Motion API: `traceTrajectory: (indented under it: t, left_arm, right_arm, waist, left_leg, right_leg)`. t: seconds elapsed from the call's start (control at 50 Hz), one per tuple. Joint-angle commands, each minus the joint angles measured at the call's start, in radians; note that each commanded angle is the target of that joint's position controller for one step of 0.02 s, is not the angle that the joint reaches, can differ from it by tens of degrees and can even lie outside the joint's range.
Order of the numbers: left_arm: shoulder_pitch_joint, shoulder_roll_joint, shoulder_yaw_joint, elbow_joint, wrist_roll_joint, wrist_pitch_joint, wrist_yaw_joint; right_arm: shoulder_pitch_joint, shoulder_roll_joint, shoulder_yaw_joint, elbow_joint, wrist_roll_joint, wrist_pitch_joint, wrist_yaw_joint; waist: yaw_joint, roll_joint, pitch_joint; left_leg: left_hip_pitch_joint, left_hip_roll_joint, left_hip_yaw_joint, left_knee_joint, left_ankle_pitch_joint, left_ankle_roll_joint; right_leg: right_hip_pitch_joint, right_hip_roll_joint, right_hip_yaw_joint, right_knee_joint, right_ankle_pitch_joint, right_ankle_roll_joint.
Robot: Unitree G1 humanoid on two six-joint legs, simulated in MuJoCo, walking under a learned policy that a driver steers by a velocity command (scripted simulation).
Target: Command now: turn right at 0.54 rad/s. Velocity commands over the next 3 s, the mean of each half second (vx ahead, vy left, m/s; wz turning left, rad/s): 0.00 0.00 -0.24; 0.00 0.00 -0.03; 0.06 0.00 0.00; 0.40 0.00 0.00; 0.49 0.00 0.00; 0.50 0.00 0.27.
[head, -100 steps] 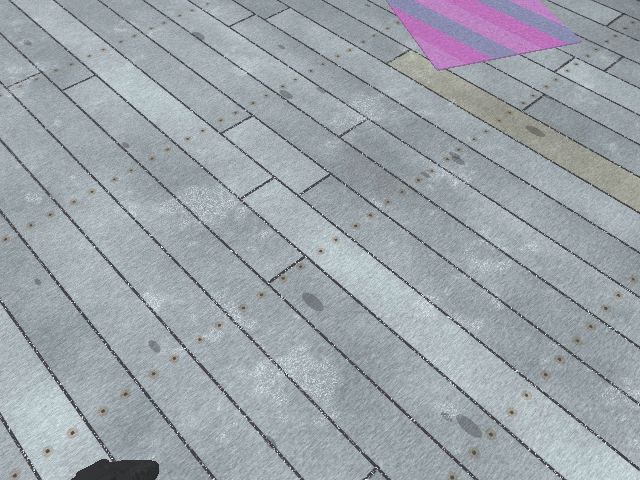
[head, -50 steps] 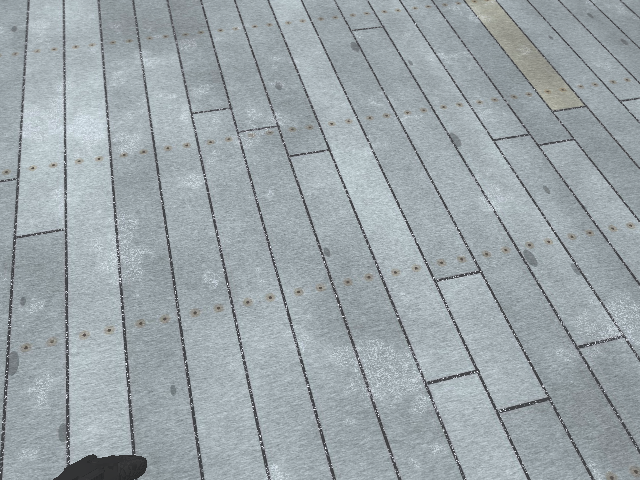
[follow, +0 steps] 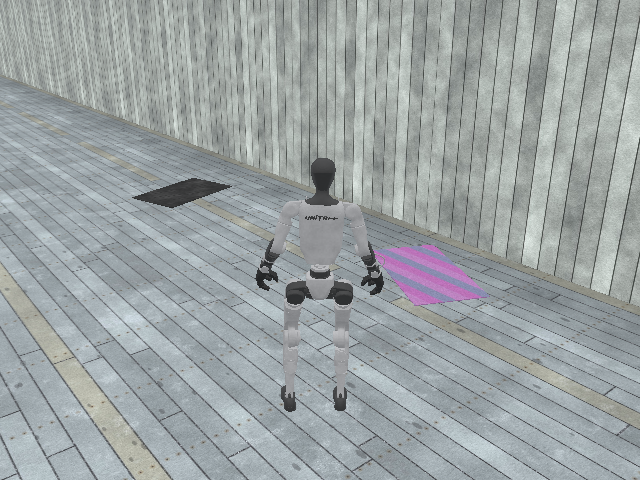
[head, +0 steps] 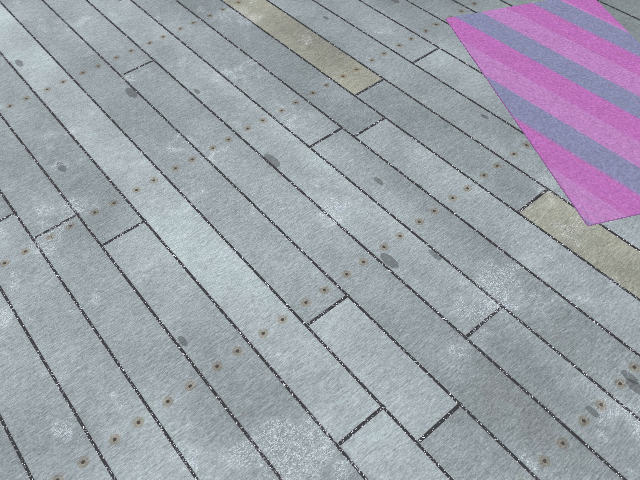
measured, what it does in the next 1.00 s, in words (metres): steps on the spot: left foot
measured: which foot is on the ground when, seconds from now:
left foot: up 0.00-0.40, down 0.42-1.00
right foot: down 0.00-1.00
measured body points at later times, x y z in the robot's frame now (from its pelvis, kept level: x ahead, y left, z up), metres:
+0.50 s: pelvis +0.01 -0.01 +0.01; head +0.02 -0.01 +0.46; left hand +0.17 +0.23 -0.11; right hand +0.10 -0.30 -0.10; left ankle +0.01 +0.13 -0.73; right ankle +0.00 -0.11 -0.73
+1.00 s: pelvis +0.01 +0.01 +0.01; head +0.02 +0.01 +0.46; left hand +0.12 +0.27 -0.13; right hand +0.07 -0.26 -0.13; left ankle +0.01 +0.13 -0.73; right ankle +0.00 -0.11 -0.73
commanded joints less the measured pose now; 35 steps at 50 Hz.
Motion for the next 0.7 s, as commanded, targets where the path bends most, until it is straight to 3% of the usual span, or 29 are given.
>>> traceTrajectory:
  t: [0.02, 0.04, 0.06, 0.08, 0.1, 0.14, 0.18, 0.24, 0.32, 0.38, 0.4, 0.42, 0.44, 0.46, 0.48, 0.5, 0.56, 0.7]
  left_arm:
    - [0.105, 0.27, 0.066, -0.073, 0.038, -0.028, 0.012]
    - [0.1, 0.221, 0.053, -0.069, 0.05, -0.049, 0.005]
    - [0.053, 0.185, 0.041, -0.062, 0.041, -0.062, 0.008]
    - [0.007, 0.152, 0.031, -0.061, 0.025, -0.065, 0.013]
    - [-0.016, 0.13, 0.019, -0.061, 0.014, -0.065, 0.018]
    - [-0.018, 0.107, 0.004, -0.056, 0.022, -0.068, 0.026]
    - [-0.017, 0.097, -0.002, -0.047, 0.026, -0.071, 0.031]
    - [-0.019, 0.101, -0.004, -0.029, 0.027, -0.071, 0.034]
    - [-0.025, 0.113, -0.005, -0.001, 0.031, -0.067, 0.022]
    - [-0.05, 0.088, -0.018, 0.022, 0.021, -0.066, 0.016]
    - [-0.046, 0.073, -0.024, 0.035, 0.015, -0.067, 0.016]
    - [-0.014, 0.055, -0.031, 0.048, 0.023, -0.076, 0.015]
    - [0.026, 0.053, -0.031, 0.056, 0.042, -0.086, 0.009]
    - [0.046, 0.046, -0.028, 0.065, 0.038, -0.091, 0.005]
    - [-0.008, 0.063, -0.028, 0.07, 0.039, -0.088, 0.007]
    - [-0.04, 0.072, -0.023, 0.069, 0.033, -0.081, 0.011]
    - [-0.032, 0.052, -0.025, 0.083, 0.033, -0.059, 0.021]
    - [-0.006, 0.044, -0.021, 0.151, 0.027, -0.061, 0.029]
  right_arm:
    - [-0.04, -0.073, -0.015, -0.099, -0.035, -0.015, -0.003]
    - [-0.078, -0.115, -0.027, -0.097, -0.014, -0.012, -0.01]
    - [-0.07, -0.125, -0.033, -0.086, 0.0, -0.007, -0.015]
    - [-0.043, -0.121, -0.036, -0.059, -0.004, -0.001, -0.024]
    - [-0.029, -0.125, -0.038, -0.05, -0.011, 0.005, -0.029]
    - [0.004, -0.111, -0.036, -0.04, -0.006, 0.006, -0.024]
    - [0.005, -0.095, -0.03, -0.036, 0.0, 0.006, -0.021]
    - [-0.021, -0.071, -0.016, -0.038, -0.004, 0.008, -0.017]
    - [-0.025, -0.079, -0.013, -0.031, 0.001, 0.004, -0.012]
    - [0.012, -0.063, -0.008, -0.009, 0.0, -0.007, -0.008]
    - [0.036, -0.054, -0.003, 0.003, -0.008, -0.013, -0.003]
    - [0.045, -0.079, -0.003, 0.007, -0.021, -0.019, -0.003]
    - [0.052, -0.137, -0.012, 0.003, -0.024, -0.019, -0.007]
    - [0.023, -0.15, -0.019, 0.02, -0.012, -0.017, -0.001]
    - [0.005, -0.097, -0.008, 0.011, -0.011, -0.02, 0.007]
    - [-0.003, -0.072, 0.001, 0.014, -0.02, -0.024, 0.009]
    - [0.004, -0.07, 0.009, 0.033, -0.02, -0.041, 0.009]
    - [0.021, -0.069, 0.021, 0.078, -0.015, -0.041, -0.003]
  waist:
    - [0.054, -0.293, -0.172]
    - [0.079, -0.186, -0.177]
    - [0.047, -0.155, -0.142]
    - [0.026, -0.121, -0.134]
    - [0.016, -0.14, -0.126]
    - [0.0, -0.152, -0.147]
    - [0.004, -0.143, -0.146]
    - [0.021, -0.148, -0.125]
    - [0.04, -0.151, -0.085]
    - [0.011, -0.126, -0.079]
    - [-0.011, -0.105, -0.081]
    - [-0.004, -0.067, -0.104]
    - [0.034, 0.025, -0.132]
    - [0.063, 0.112, -0.133]
    - [0.025, 0.086, -0.118]
    - [0.016, 0.066, -0.1]
    - [0.016, 0.057, -0.075]
    - [0.009, -0.005, -0.058]
  left_leg:
    - [-0.373, -0.108, -0.087, 0.502, -0.391, -0.026]
    - [-0.366, -0.081, -0.157, 0.587, -0.344, -0.014]
    - [-0.363, -0.064, -0.171, 0.584, -0.258, 0.0]
    - [-0.356, -0.054, -0.176, 0.556, -0.191, -0.001]
    - [-0.329, -0.056, -0.173, 0.551, -0.139, -0.008]
    - [-0.267, -0.072, -0.167, 0.559, -0.069, -0.02]
    - [-0.251, -0.069, -0.17, 0.474, -0.036, -0.025]
    - [-0.189, -0.056, -0.174, 0.29, -0.028, -0.031]
    - [-0.074, -0.065, -0.158, 0.123, -0.066, -0.024]
    - [0.031, -0.078, -0.145, -0.074, 0.026, -0.006]
    - [0.11, -0.077, -0.145, -0.209, 0.166, 0.009]
    - [0.2, -0.035, -0.194, -0.233, 0.305, 0.026]
    - [0.269, 0.034, -0.241, -0.181, 0.483, 0.057]
    - [0.202, 0.024, -0.226, -0.146, 0.361, 0.095]
    - [0.134, -0.002, -0.221, -0.172, 0.23, 0.097]
    - [0.108, -0.013, -0.212, -0.187, 0.185, 0.082]
    - [0.092, -0.03, -0.195, -0.182, 0.192, 0.061]
    - [0.097, -0.047, -0.185, -0.177, 0.186, 0.064]
  right_leg:
    - [0.286, -0.405, 0.526, -0.192, 0.727, -0.34]
    - [0.244, -0.357, 0.457, -0.216, 0.615, -0.336]
    - [0.218, -0.292, 0.372, -0.215, 0.53, -0.274]
    - [0.209, -0.246, 0.324, -0.212, 0.453, -0.222]
    - [0.184, -0.228, 0.296, -0.214, 0.476, -0.207]
    - [0.169, -0.204, 0.262, -0.219, 0.519, -0.21]
    - [0.188, -0.196, 0.251, -0.226, 0.488, -0.212]
    - [0.182, -0.192, 0.264, -0.234, 0.382, -0.209]
    - [0.117, -0.193, 0.303, -0.242, 0.268, -0.222]
    - [0.095, -0.172, 0.315, -0.211, 0.258, -0.2]
    - [0.072, -0.152, 0.303, -0.2, 0.253, -0.168]
    - [0.042, -0.125, 0.291, -0.189, 0.226, -0.123]
    - [0.003, -0.066, 0.236, -0.147, 0.153, -0.083]
    - [0.03, -0.004, 0.163, -0.163, 0.094, -0.051]
    - [0.078, 0.005, 0.143, -0.144, 0.081, -0.031]
    - [0.077, 0.003, 0.145, -0.131, 0.079, -0.035]
    - [0.081, -0.006, 0.157, -0.13, 0.139, -0.044]
    - [0.091, -0.006, 0.154, -0.134, 0.184, -0.029]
